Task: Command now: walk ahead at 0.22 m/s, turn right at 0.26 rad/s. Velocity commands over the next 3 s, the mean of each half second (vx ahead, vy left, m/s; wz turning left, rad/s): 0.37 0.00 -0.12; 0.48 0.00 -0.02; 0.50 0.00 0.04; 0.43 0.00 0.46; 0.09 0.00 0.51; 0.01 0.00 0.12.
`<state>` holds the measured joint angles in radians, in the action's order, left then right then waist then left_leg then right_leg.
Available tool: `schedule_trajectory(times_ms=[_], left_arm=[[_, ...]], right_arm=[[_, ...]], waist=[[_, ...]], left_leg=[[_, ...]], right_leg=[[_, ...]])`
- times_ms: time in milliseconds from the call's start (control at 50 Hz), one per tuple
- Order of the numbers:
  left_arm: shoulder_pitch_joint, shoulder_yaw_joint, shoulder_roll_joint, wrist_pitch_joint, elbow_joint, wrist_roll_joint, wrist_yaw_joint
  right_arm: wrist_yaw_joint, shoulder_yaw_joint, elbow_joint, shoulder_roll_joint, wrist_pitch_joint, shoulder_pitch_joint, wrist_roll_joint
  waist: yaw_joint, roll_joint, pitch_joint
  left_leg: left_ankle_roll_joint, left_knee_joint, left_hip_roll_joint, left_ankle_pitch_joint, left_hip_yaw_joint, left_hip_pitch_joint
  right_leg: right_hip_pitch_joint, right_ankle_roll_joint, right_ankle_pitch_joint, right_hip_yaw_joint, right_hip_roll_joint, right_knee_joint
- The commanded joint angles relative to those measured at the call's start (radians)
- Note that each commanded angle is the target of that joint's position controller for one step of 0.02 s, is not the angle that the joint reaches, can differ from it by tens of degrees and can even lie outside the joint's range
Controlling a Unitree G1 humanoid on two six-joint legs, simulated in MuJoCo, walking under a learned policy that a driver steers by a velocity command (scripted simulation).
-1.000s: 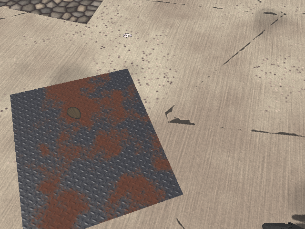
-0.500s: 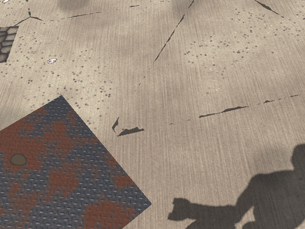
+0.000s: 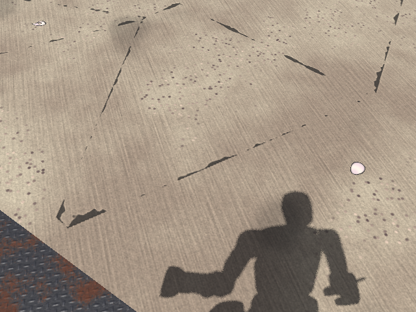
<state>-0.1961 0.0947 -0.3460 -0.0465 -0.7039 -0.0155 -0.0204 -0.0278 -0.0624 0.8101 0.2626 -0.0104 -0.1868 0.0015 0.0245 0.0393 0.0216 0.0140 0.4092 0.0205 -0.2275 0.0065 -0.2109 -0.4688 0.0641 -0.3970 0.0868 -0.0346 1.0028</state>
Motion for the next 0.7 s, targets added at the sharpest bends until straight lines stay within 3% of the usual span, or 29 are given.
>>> schedule_trajectory(times_ms=[20,80,120,140,160,180,200,220,240,260,300,360,440,540,580,600,620,640,660,680,700], left_arm=[[0.101,-0.012,-0.024,0.04,0.099,0.005,0.011],[0.091,-0.017,-0.03,0.065,0.086,0.001,0.02],[0.015,-0.013,-0.032,0.077,0.051,-0.005,0.024],[-0.041,-0.008,-0.038,0.078,0.024,-0.006,0.022],[-0.125,-0.001,-0.053,0.077,0.001,-0.012,0.016],[-0.242,0.011,-0.104,0.077,-0.018,-0.007,0.006],[-0.28,0.042,-0.233,0.078,-0.02,0.003,0.013],[-0.257,0.025,-0.161,0.096,-0.014,0.01,0.02],[-0.211,0.005,-0.103,0.11,-0.006,0.013,0.021],[-0.174,-0.003,-0.079,0.119,0.004,0.014,0.023],[-0.137,-0.013,-0.061,0.12,0.01,0.011,0.023],[-0.143,-0.008,-0.07,0.12,0.004,0.012,0.016],[-0.202,0.001,-0.098,0.122,-0.028,0.005,0.01],[-0.23,0.011,-0.118,0.116,-0.069,-0.01,0.008],[-0.221,0.016,-0.139,0.105,-0.073,-0.004,0.004],[-0.217,0.011,-0.13,0.096,-0.075,0.0,0.001],[-0.232,-0.005,-0.101,0.092,-0.064,0.014,-0.005],[-0.364,-0.041,0.028,0.108,-0.037,0.01,0.005],[-0.325,-0.038,-0.012,0.133,-0.053,-0.005,0.008],[-0.217,-0.015,-0.087,0.144,-0.024,-0.037,0.017],[-0.148,-0.019,-0.091,0.152,-0.005,-0.036,0.016]], right_arm=[[-0.003,-0.04,-0.041,0.191,-0.019,-0.008,0.007],[0.012,-0.049,-0.026,0.228,-0.026,-0.034,0.02],[0.023,-0.046,-0.019,0.228,-0.024,-0.025,0.036],[0.028,-0.037,-0.014,0.204,-0.026,-0.03,0.035],[0.034,-0.019,-0.014,0.152,-0.033,-0.019,0.025],[0.047,0.01,-0.038,0.063,-0.045,0.024,0.002],[0.045,0.008,-0.102,0.069,-0.068,0.064,0.011],[0.041,-0.016,-0.103,0.16,-0.08,0.095,0.031],[0.048,-0.025,-0.093,0.182,-0.085,0.077,0.044],[0.051,-0.025,-0.072,0.169,-0.086,0.057,0.04],[0.059,-0.024,-0.07,0.154,-0.088,0.07,0.016],[0.068,-0.006,-0.077,0.105,-0.086,0.101,0.008],[0.077,0.016,-0.121,0.069,-0.084,0.219,0.014],[0.094,0.01,-0.151,0.112,-0.088,0.252,0.019],[0.088,-0.008,-0.135,0.151,-0.087,0.167,0.015],[0.078,-0.03,-0.094,0.186,-0.083,0.026,0.015],[0.066,-0.047,-0.056,0.231,-0.078,-0.143,0.013],[0.062,-0.07,-0.036,0.334,-0.072,-0.25,-0.009],[0.068,-0.045,-0.033,0.255,-0.075,-0.246,0.007],[0.064,-0.029,-0.036,0.209,-0.075,-0.165,0.012],[0.06,-0.023,-0.05,0.186,-0.074,-0.099,0.009]], waist=[[0.04,-0.223,-0.026],[0.039,-0.216,0.001],[-0.011,-0.189,0.008],[-0.039,-0.169,-0.004],[-0.082,-0.144,-0.044],[-0.126,0.021,-0.099],[-0.13,0.242,-0.081],[-0.139,0.142,-0.012],[-0.107,0.127,0.041],[-0.087,0.116,0.055],[-0.066,0.086,0.081],[-0.064,0.054,0.062],[-0.099,0.057,0.08],[-0.069,0.057,0.093],[-0.014,0.079,0.013],[0.059,0.072,-0.081],[0.13,0.039,-0.211],[0.077,-0.241,-0.385],[0.098,-0.291,-0.435],[0.087,-0.232,-0.244],[0.063,-0.145,-0.143]], left_leg=[[0.181,-0.224,0.215,-0.196,-0.245,0.131],[0.19,-0.224,0.219,-0.156,-0.213,0.043],[0.182,-0.189,0.211,-0.161,-0.193,-0.031],[0.164,-0.147,0.196,-0.151,-0.178,-0.087],[0.123,-0.062,0.166,-0.144,-0.14,-0.173],[0.048,0.225,0.074,-0.18,-0.026,-0.315],[0.009,0.451,-0.024,-0.325,0.048,-0.559],[0.013,0.621,0.036,-0.354,-0.031,-0.647],[0.032,0.665,0.072,-0.257,-0.058,-0.683],[0.038,0.667,0.09,-0.178,-0.054,-0.679],[0.023,0.606,0.113,-0.048,-0.053,-0.653],[-0.022,0.47,0.091,0.105,-0.012,-0.577],[-0.038,0.231,0.041,0.268,0.022,-0.426],[0.024,0.116,0.026,0.236,-0.006,-0.378],[0.06,0.113,-0.023,0.165,0.037,-0.233],[0.09,0.107,-0.056,0.157,0.067,-0.042],[0.133,0.153,0.033,0.156,-0.024,0.252],[0.302,0.077,0.31,-0.125,-0.528,0.624],[0.31,-0.116,0.351,-0.28,-0.794,0.619],[0.258,-0.139,0.329,-0.313,-0.654,0.488],[0.23,-0.15,0.295,-0.227,-0.524,0.338]], right_leg=[[-0.065,-0.006,-0.001,-0.063,0.041,-0.194],[0.101,-0.039,0.002,-0.118,0.033,-0.386],[0.259,-0.075,0.145,-0.149,0.015,-0.565],[0.371,-0.094,0.169,-0.152,0.004,-0.616],[0.52,-0.114,0.166,-0.096,0.042,-0.619],[0.67,-0.164,0.117,0.142,0.22,-0.678],[0.694,-0.317,-0.057,0.482,0.415,-0.774],[0.634,-0.371,-0.18,0.541,0.433,-0.816],[0.605,-0.34,-0.212,0.463,0.386,-0.828],[0.579,-0.311,-0.159,0.386,0.34,-0.844],[0.529,-0.28,0.059,0.267,0.298,-0.873],[0.472,-0.27,0.291,0.118,0.244,-0.89],[0.382,-0.253,0.341,0.021,0.221,-0.903],[0.493,-0.226,0.446,0.021,0.295,-0.851],[0.539,-0.202,0.771,-0.003,0.285,-0.714],[0.51,-0.177,0.922,-0.041,0.244,-0.535],[0.343,-0.143,0.79,-0.063,0.203,-0.283],[-0.056,-0.064,0.263,-0.083,0.03,0.148],[-0.161,-0.073,-0.167,0.067,-0.018,0.284],[-0.269,-0.086,-0.124,0.054,0.046,0.344],[-0.262,-0.099,-0.039,0.016,0.1,0.305]])
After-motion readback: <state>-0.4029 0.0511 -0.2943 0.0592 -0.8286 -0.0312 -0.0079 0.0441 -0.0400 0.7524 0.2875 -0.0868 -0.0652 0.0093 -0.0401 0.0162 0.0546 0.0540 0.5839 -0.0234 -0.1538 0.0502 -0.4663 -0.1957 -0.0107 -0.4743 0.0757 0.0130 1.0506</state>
